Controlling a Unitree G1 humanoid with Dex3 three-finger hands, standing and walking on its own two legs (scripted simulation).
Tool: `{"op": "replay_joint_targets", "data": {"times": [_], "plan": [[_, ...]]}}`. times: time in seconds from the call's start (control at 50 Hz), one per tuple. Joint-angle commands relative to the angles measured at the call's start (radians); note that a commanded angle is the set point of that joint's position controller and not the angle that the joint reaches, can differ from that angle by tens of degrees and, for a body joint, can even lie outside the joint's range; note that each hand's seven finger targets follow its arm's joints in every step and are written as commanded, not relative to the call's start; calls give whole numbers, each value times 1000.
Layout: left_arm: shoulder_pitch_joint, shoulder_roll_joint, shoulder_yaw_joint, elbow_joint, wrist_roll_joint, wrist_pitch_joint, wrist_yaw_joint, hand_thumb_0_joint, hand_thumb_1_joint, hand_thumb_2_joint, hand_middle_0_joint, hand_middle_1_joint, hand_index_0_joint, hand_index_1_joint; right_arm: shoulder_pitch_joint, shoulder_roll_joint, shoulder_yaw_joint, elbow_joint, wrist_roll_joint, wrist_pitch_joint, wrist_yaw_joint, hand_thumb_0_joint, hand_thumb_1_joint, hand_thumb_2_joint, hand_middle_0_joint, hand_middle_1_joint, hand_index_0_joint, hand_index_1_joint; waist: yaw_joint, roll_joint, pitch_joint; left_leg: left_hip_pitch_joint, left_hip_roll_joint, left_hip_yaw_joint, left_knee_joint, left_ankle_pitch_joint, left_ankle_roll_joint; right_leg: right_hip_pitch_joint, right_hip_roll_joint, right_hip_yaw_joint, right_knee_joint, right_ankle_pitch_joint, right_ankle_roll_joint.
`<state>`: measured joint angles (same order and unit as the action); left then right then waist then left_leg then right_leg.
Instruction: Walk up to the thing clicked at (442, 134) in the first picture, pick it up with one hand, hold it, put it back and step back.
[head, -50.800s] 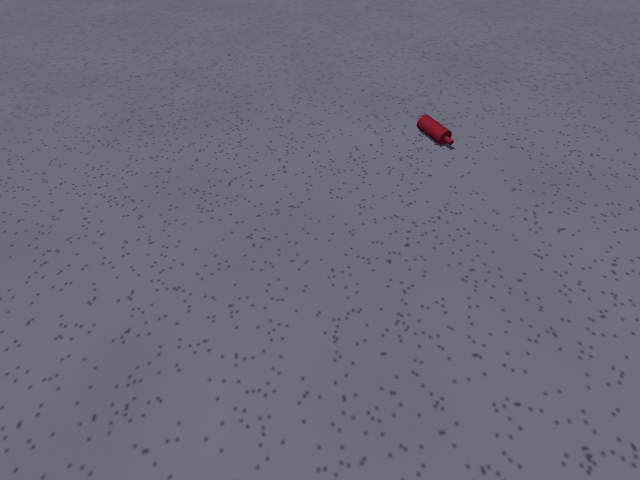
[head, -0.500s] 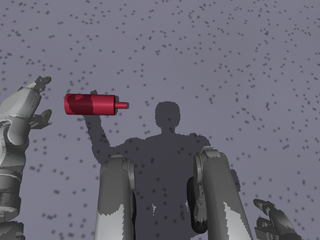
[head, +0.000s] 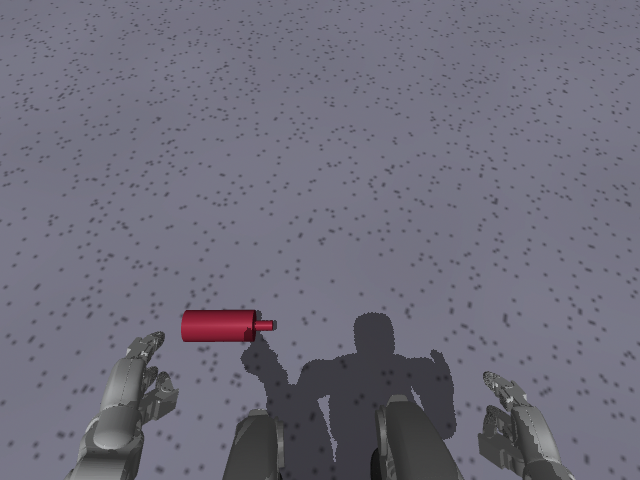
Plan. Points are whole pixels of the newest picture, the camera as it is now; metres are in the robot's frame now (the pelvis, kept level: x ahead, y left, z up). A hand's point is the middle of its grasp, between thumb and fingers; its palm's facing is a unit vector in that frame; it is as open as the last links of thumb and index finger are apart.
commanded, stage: home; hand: left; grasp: from above
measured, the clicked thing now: (229, 325) +0.52 +0.23 -0.59
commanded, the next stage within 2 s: none
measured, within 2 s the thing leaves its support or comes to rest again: neither
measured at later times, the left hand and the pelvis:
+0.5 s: hand (150, 440) +0.19 +0.17 +0.04, palm faces +0.09 -0.97 -0.21, open 7.4 cm; pelvis +0.04 -0.01 +0.09, yaw +1 degrees
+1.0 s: hand (146, 423) +0.21 +0.18 +0.04, palm faces +0.07 -0.98 -0.21, open 7.4 cm; pelvis +0.05 +0.00 +0.09, yaw +1 degrees
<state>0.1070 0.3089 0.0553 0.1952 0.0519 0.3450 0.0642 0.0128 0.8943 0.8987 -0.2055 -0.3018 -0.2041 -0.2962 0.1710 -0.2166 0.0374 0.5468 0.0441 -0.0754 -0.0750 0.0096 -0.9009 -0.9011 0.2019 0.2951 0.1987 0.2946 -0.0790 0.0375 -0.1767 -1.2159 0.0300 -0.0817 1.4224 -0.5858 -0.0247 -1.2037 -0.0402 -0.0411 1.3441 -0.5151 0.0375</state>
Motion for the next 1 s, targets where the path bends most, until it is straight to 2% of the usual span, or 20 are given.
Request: {"op": "replay_joint_targets", "data": {"times": [0.0, 0.02, 0.04, 0.06, 0.1, 0.14, 0.22, 0.3, 0.34, 0.46, 0.48, 0.54, 0.56, 0.58, 0.6, 0.62, 0.66, 0.82, 0.9, 0.98], "plan": [[-4, 104, 85, -248, -67, -11, 31, 0, 900, 900, -200, -301, -200, -301, 28, -127, -47, -122, 1, -78, -59, 0, -901, -899, 199, 299, 200, 299, -5, 50, -297, 335, -26, 3, -328, 156, 38, 364, 39, 20, -305, 142, -47], [23, 86, 77, -265, -77, -4, 30, 0, 900, 900, -200, -301, -200, -301, 31, -125, -46, -126, 0, -86, -69, 0, -901, -899, 200, 299, 200, 299, -10, 48, -276, 359, -26, 4, -351, 164, 36, 384, 41, 19, -330, 147, -46], [42, 85, 89, -271, -88, 3, 30, 0, 900, 900, -200, -301, -200, -301, 37, -127, -45, -126, -1, -93, -75, 0, -901, -899, 199, 299, 200, 299, -4, 38, -250, 378, -25, -2, -379, 155, 36, 407, 41, 16, -354, 142, -44], [86, 64, 76, -292, -95, 12, 27, 0, 900, 900, -200, -301, -200, -301, 47, -125, -44, -135, 0, -101, -82, 0, -901, -899, 199, 299, 200, 299, 1, 39, -235, 400, -26, 1, -404, 165, 34, 431, 42, 13, -376, 147, -45], [142, 60, 86, -315, -111, 26, 21, 0, 900, 900, -200, -301, -200, -301, 53, -124, -45, -137, -5, -114, -92, 0, -901, -899, 199, 299, 200, 299, 14, 39, -199, 437, -29, 8, -443, 177, 33, 470, 45, 8, -421, 157, -41], [207, 34, 74, -355, -126, 43, 14, 0, 900, 900, -200, -301, -200, -300, 67, -119, -44, -149, -6, -127, -103, 0, -901, -899, 200, 299, 200, 299, 14, 23, -168, 472, -31, 17, -481, 191, 34, 517, 48, 4, -470, 167, -39], [302, 25, 62, -452, -126, 65, 3, 0, 900, 900, -200, -300, -200, -300, 67, -112, -48, -168, -11, -154, -118, 0, -901, -899, 200, 299, 200, 299, 27, 16, -137, 521, -39, 40, -519, 236, 36, 580, 54, -4, -532, 197, -36], [359, 10, 46, -479, -114, 79, -12, 0, 900, 900, -200, -301, -200, -300, 62, -109, -49, -178, -19, -176, -127, 0, -901, -899, 200, 299, 200, 299, 25, -28, -60, 536, -44, 46, -554, 222, 43, 590, 53, -12, -578, 180, -30], [358, 6, 34, -498, -113, 81, -23, 0, 900, 900, -200, -300, -200, -300, 58, -112, -52, -177, -22, -187, -127, 0, -901, -899, 200, 299, 200, 299, 25, -30, -41, 549, -45, 51, -572, 215, 44, 593, 53, -18, -589, 170, -28], [336, 13, 39, -484, -100, 77, -44, 0, 900, 900, -200, -299, -200, -299, 38, -119, -57, -169, -32, -219, -126, 0, -900, -900, 200, 300, 200, 300, 25, -27, 5, 564, -42, 53, -594, 188, 41, 575, 51, -36, -588, 137, -26], [317, 10, 34, -501, -100, 70, -47, 0, 900, 900, -200, -299, -200, -299, 40, -119, -59, -170, -34, -224, -125, 0, -900, -900, 200, 300, 200, 300, 18, -30, -13, 569, -44, 51, -588, 196, 42, 581, 50, -32, -585, 147, -25], [330, 20, 47, -507, -95, 69, -49, 0, 900, 900, -200, -299, -200, -299, 37, -119, -58, -168, -36, -233, -124, 0, -900, -900, 200, 300, 200, 300, 36, -9, -28, 578, -47, 59, -579, 206, 39, 591, 44, -28, -582, 158, -24], [325, 11, 34, -521, -98, 66, -51, 0, 900, 900, -200, -299, -200, -299, 38, -120, -59, -165, -38, -237, -122, 0, -900, -900, 200, 300, 200, 300, 27, -10, -41, 591, -46, 58, -580, 220, 39, 601, 46, -29, -578, 173, -24], [331, 24, 48, -521, -96, 67, -48, 0, 900, 900, -200, -299, -200, -299, 31, -121, -58, -163, -37, -239, -123, 0, -900, -900, 200, 300, 200, 300, 37, -3, -46, 594, -45, 59, -582, 227, 38, 608, 46, -30, -578, 179, -25], [332, 19, 41, -528, -95, 67, -47, 0, 900, 900, -200, -299, -200, -299, 34, -123, -59, -164, -37, -242, -122, 0, -900, -900, 200, 300, 200, 300, 28, 4, -61, 605, -45, 59, -580, 242, 36, 610, 47, -30, -569, 197, -26], [338, 19, 44, -527, -96, 65, -48, 0, 900, 900, -200, -299, -200, -299, 35, -122, -58, -154, -39, -243, -121, 0, -900, -900, 200, 300, 200, 300, 38, 17, -64, 607, -42, 54, -582, 260, 33, 614, 49, -34, -561, 209, -28], [356, 17, 39, -525, -91, 64, -43, 0, 900, 900, -200, -299, -200, -299, 32, -123, -60, -155, -39, -242, -120, 0, -900, -900, 200, 300, 200, 300, 37, 28, -82, 623, -37, 48, -585, 289, 28, 615, 55, -40, -547, 231, -32], [364, 15, 37, -509, -95, 67, -36, 0, 900, 900, -200, -300, -200, -299, 33, -122, -59, -149, -40, -236, -122, 0, -900, -900, 200, 300, 200, 300, 44, -3, -80, 608, -39, 47, -571, 329, 32, 637, 55, -40, -550, 273, -30], [370, 11, 36, -502, -97, 64, -42, 0, 900, 900, -200, -300, -200, -300, 38, -126, -63, -142, -42, -236, -119, 0, -900, -900, 200, 300, 200, 300, 48, 24, -70, 611, -31, 33, -591, 345, 20, 628, 60, -49, -532, 264, -36], [363, 15, 40, -503, -98, 64, -40, 0, 900, 900, -200, -299, -200, -299, 36, -125, -62, -145, -40, -234, -119, 0, -900, -900, 200, 300, 200, 300, 46, 11, -59, 605, -31, 35, -591, 319, 25, 628, 61, -49, -541, 250, -33]]}}
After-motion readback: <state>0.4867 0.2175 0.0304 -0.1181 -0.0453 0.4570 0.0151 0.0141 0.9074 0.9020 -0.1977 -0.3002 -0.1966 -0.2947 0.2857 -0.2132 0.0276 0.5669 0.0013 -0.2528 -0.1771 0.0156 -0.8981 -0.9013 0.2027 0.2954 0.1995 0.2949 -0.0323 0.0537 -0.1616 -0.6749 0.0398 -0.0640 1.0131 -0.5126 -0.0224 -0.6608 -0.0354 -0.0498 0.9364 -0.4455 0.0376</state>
